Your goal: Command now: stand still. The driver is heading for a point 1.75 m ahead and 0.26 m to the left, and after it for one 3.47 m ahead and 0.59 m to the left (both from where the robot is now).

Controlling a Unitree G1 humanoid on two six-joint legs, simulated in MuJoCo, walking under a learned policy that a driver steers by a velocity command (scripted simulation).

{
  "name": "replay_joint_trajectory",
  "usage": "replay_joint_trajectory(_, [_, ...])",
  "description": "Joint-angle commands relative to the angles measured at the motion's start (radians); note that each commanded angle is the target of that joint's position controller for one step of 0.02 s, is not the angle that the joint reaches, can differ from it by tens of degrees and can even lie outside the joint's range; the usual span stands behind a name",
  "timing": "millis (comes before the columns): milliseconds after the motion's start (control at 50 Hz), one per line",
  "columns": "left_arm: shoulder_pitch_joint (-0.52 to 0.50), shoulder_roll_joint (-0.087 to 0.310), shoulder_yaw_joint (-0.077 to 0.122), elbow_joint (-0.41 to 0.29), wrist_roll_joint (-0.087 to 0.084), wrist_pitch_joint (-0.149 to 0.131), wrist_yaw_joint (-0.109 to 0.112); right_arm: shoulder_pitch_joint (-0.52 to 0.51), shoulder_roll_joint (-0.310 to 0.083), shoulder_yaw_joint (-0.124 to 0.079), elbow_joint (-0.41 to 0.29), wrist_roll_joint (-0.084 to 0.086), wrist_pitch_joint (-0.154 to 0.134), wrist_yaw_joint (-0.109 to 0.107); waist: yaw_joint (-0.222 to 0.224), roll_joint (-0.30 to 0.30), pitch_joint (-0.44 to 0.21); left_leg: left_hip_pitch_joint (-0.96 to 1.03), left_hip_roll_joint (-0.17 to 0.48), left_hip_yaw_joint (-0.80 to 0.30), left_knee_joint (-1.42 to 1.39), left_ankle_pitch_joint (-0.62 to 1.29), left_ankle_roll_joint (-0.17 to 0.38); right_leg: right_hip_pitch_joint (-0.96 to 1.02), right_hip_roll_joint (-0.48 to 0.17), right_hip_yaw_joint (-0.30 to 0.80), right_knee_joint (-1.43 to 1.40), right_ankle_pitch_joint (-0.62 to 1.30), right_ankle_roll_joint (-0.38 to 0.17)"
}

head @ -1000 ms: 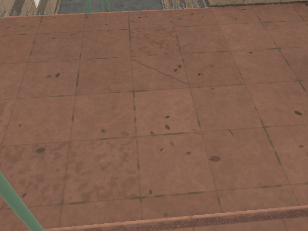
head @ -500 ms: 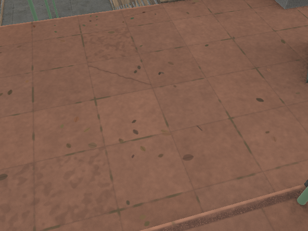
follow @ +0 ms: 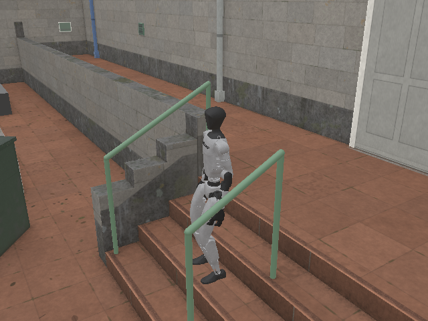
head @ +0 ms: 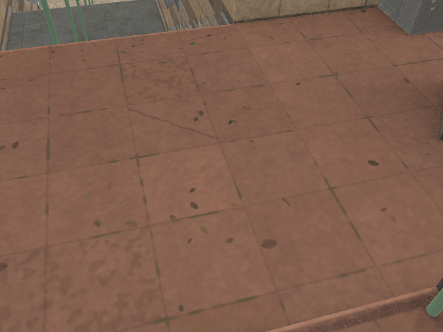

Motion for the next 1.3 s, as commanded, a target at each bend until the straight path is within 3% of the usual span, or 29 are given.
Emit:
replay_joint_trajectory(20, [0.026, 0.08, 0.013, -0.002, 0.002, -0.003, 0.003, 0.06, -0.08, -0.016, -0.005, -0.001, -0.007, -0.003, 0.001, 0.002, 0.043, -0.036, 0.123, -0.144, -0.138, 0.138, -0.01, -0.008, -0.083, 0.09, -0.091, 0.135, -0.027])
replay_joint_trajectory(140, [0.025, 0.068, 0.011, 0.033, 0.004, -0.001, 0.003, 0.091, -0.063, -0.016, 0.015, -0.005, -0.008, -0.004, -0.003, 0.004, 0.048, -0.035, 0.12, -0.154, -0.167, 0.086, -0.014, -0.002, -0.084, 0.086, -0.111, 0.118, -0.024])
replay_joint_trajectory(160, [0.138, 0.083, 0.016, 0.074, 0.012, -0.016, -0.068, 0.127, -0.13, -0.045, 0.011, -0.015, -0.042, 0.073, 0.001, 0.076, 0.149, -0.042, 0.052, -0.109, -0.195, -0.159, 0.01, -0.143, 0.011, -0.05, -0.055, -0.078, -0.026])
replay_joint_trajectory(180, [0.158, 0.11, 0.029, 0.095, 0.027, -0.026, -0.1, 0.123, -0.122, -0.045, 0.019, -0.019, -0.071, 0.114, 0.004, 0.045, 0.144, -0.095, 0.078, -0.145, -0.212, -0.331, 0.02, -0.122, 0.01, -0.045, -0.054, -0.135, -0.016])
replay_joint_trajectory(200, [0.15, 0.125, 0.042, 0.082, 0.039, -0.032, -0.102, 0.15, -0.155, -0.065, 0.021, -0.029, -0.086, 0.122, -0.013, 0.06, 0.15, -0.118, 0.107, -0.174, -0.234, -0.448, 0.063, -0.146, 0.031, -0.071, -0.003, -0.229, -0.024])
replay_joint_trajectory(220, [-0.02, 0.023, 0.015, -0.01, 0.036, -0.006, -0.042, 0.151, -0.108, -0.045, 0.001, -0.019, -0.019, 0.045, -0.052, 0.096, 0.043, -0.029, 0.144, -0.259, -0.227, -0.399, 0.062, -0.149, 0.032, -0.054, 0.086, -0.171, -0.044])
replay_joint_trajectory(240, [-0.058, 0.036, 0.018, -0.026, 0.018, -0.004, -0.022, 0.181, -0.114, -0.05, 0.009, -0.013, 0.006, 0.014, -0.071, 0.097, 0.057, 0.028, 0.179, -0.31, -0.247, -0.466, 0.089, -0.243, 0.049, -0.067, 0.116, -0.185, -0.057])
replay_joint_trajectory(260, [-0.081, 0.058, 0.025, -0.044, 0.016, -0.009, -0.015, 0.21, -0.15, -0.061, 0.014, -0.012, 0.017, -0.004, -0.092, 0.126, 0.098, 0.05, 0.228, -0.374, -0.276, -0.528, 0.125, -0.33, 0.053, -0.076, 0.145, -0.189, -0.075])
replay_joint_trajectory(280, [-0.116, 0.072, 0.03, -0.063, 0.016, -0.015, -0.015, 0.232, -0.156, -0.065, 0.017, -0.013, 0.02, -0.009, -0.113, 0.132, 0.124, 0.056, 0.261, -0.426, -0.301, -0.537, 0.152, -0.374, 0.044, -0.065, 0.161, -0.184, -0.09])
replay_joint_trajectory(300, [-0.107, 0.066, 0.031, -0.067, 0.02, -0.023, -0.013, 0.256, -0.158, -0.072, 0.027, -0.016, 0.017, -0.014, -0.107, 0.122, 0.147, 0.027, 0.284, -0.442, -0.319, -0.525, 0.171, -0.369, 0.035, -0.053, 0.17, -0.185, -0.101])
replay_joint_trajectory(340, [0.003, 0.011, 0.02, -0.034, 0.009, -0.036, -0.016, 0.17, -0.111, -0.058, 0.014, -0.013, 0.014, -0.019, -0.029, 0.111, 0.135, -0.1, 0.226, -0.348, -0.28, -0.383, 0.145, -0.168, 0.05, -0.064, 0.071, -0.086, -0.119])
replay_joint_trajectory(360, [0.096, -0.002, 0.02, 0.005, 0.01, -0.04, -0.017, 0.119, -0.118, -0.062, -0.001, -0.007, 0.009, -0.019, 0.015, 0.096, 0.112, -0.194, 0.187, -0.287, -0.232, -0.303, 0.129, -0.015, 0.064, -0.076, 0.051, -0.028, -0.123])
replay_joint_trajectory(380, [0.381, 0.017, 0.024, 0.113, 0.007, -0.087, -0.063, 0.113, -0.051, -0.034, 0.008, -0.057, -0.036, 0.047, 0.107, -0.043, 0.155, -0.355, 0.199, -0.246, -0.246, -0.397, 0.153, 0.129, 0.027, -0.018, -0.033, 0.055, -0.114])
replay_joint_trajectory(400, [0.407, 0.008, 0.02, 0.122, 0.027, -0.107, -0.081, 0.065, -0.065, -0.049, 0.002, -0.037, -0.056, 0.072, 0.113, -0.051, 0.168, -0.467, 0.11, -0.15, -0.106, -0.3, 0.103, 0.228, -0.041, 0.076, -0.038, 0.033, -0.136])
replay_joint_trajectory(420, [0.332, 0.074, 0.027, 0.086, 0.022, -0.105, -0.094, 0.073, -0.07, -0.063, 0.0, -0.031, -0.072, 0.074, 0.055, -0.12, 0.095, -0.431, 0.027, -0.05, 0.065, -0.233, 0.037, 0.199, -0.15, 0.264, -0.101, -0.009, -0.218])
replay_joint_trajectory(440, [0.281, 0.102, 0.024, 0.059, 0.011, -0.092, -0.109, 0.12, -0.044, -0.059, 0.021, -0.021, -0.08, 0.067, 0.024, -0.102, 0.032, -0.32, 0.038, -0.082, 0.141, -0.207, -0.002, 0.132, -0.209, 0.359, -0.139, -0.062, -0.283])
replay_joint_trajectory(460, [0.188, 0.1, 0.022, 0.024, 0.0, -0.083, -0.114, 0.131, -0.004, -0.049, 0.043, -0.015, -0.084, 0.052, 0.007, -0.064, 0.078, -0.294, 0.053, -0.091, 0.177, -0.151, -0.028, 0.047, -0.201, 0.348, -0.146, -0.085, -0.294])
replay_joint_trajectory(480, [0.14, 0.07, 0.009, 0.02, -0.009, -0.082, -0.119, 0.147, 0.011, -0.045, 0.046, -0.019, -0.084, 0.046, -0.032, -0.038, 0.061, -0.215, 0.074, -0.104, 0.15, -0.066, -0.042, -0.033, -0.175, 0.311, -0.129, -0.008, -0.265])
replay_joint_trajectory(500, [0.097, 0.065, 0.005, 0.013, -0.009, -0.08, -0.126, 0.187, 0.007, -0.043, 0.055, -0.02, -0.083, 0.045, -0.069, -0.011, 0.051, -0.114, 0.071, -0.098, 0.133, 0.005, -0.044, -0.121, -0.155, 0.272, -0.108, 0.085, -0.248])
replay_joint_trajectory(520, [0.05, 0.082, 0.009, -0.001, -0.015, -0.079, -0.13, 0.205, 0.012, -0.034, 0.058, -0.013, -0.082, 0.054, -0.08, 0.009, 0.03, -0.034, 0.066, -0.097, 0.102, 0.067, -0.038, -0.176, -0.094, 0.161, -0.064, 0.157, -0.208])
replay_joint_trajectory(540, [0.081, 0.12, 0.027, 0.0, -0.005, -0.078, -0.122, 0.177, -0.046, -0.038, 0.052, -0.013, -0.079, 0.065, -0.035, 0.017, 0.017, -0.034, 0.039, -0.087, 0.114, 0.141, -0.012, -0.16, -0.017, 0.061, -0.019, 0.23, -0.185])
replay_joint_trajectory(560, [0.123, 0.116, 0.028, 0.016, 0.001, -0.079, -0.115, 0.16, -0.088, -0.045, 0.048, -0.02, -0.078, 0.074, -0.022, 0.024, -0.012, -0.033, 0.029, -0.08, 0.11, 0.213, 0.004, -0.129, 0.016, 0.021, 0.03, 0.308, -0.167])
replay_joint_trajectory(600, [0.168, 0.09, 0.025, 0.037, 0.004, -0.081, -0.106, 0.146, -0.077, -0.04, 0.052, -0.024, -0.076, 0.081, -0.014, 0.019, -0.023, -0.036, 0.033, -0.089, 0.109, 0.319, 0.01, -0.107, 0.025, 0.0, 0.085, 0.407, -0.149])
replay_joint_trajectory(720, [0.191, 0.084, 0.03, 0.058, -0.005, -0.071, -0.11, 0.116, -0.047, -0.039, 0.063, -0.02, -0.068, 0.074, -0.005, 0.022, -0.043, -0.004, 0.034, -0.108, 0.126, 0.384, -0.004, -0.122, 0.01, 0.003, 0.126, 0.428, -0.13])
replay_joint_trajectory(920, [0.163, 0.096, 0.035, 0.074, -0.006, -0.06, -0.112, 0.075, -0.08, -0.044, 0.058, -0.017, -0.063, 0.081, 0.001, 0.016, -0.01, -0.029, 0.02, -0.108, 0.1, 0.295, -0.003, -0.129, 0.014, -0.001, 0.116, 0.292, -0.117])
replay_joint_trajectory(1300, [0.176, 0.079, 0.032, 0.105, -0.002, -0.056, -0.11, 0.104, -0.054, -0.035, 0.077, -0.018, -0.055, 0.084, 0.004, 0.011, 0.04, -0.059, 0.015, -0.109, 0.048, 0.145, 0.005, -0.128, 0.014, -0.001, 0.057, 0.153, -0.115])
